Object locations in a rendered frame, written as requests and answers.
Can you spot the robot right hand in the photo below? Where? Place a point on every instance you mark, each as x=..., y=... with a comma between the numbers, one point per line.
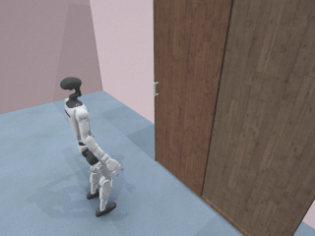
x=112, y=164

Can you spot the right robot forearm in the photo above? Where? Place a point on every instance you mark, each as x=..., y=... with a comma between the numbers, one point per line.
x=93, y=146

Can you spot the humanoid robot head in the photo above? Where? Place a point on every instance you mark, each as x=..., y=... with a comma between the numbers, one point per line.
x=71, y=83

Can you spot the handle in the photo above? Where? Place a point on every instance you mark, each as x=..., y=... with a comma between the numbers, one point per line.
x=310, y=157
x=154, y=89

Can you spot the humanoid robot torso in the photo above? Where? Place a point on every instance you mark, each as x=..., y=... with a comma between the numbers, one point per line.
x=71, y=115

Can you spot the robot right upper arm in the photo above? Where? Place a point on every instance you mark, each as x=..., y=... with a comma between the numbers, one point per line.
x=82, y=116

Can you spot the wardrobe door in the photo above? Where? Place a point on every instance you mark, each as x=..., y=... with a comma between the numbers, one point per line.
x=264, y=128
x=190, y=43

